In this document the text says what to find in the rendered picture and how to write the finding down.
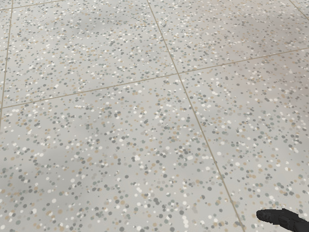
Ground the right robot hand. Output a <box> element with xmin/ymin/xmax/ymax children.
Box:
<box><xmin>256</xmin><ymin>208</ymin><xmax>309</xmax><ymax>232</ymax></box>

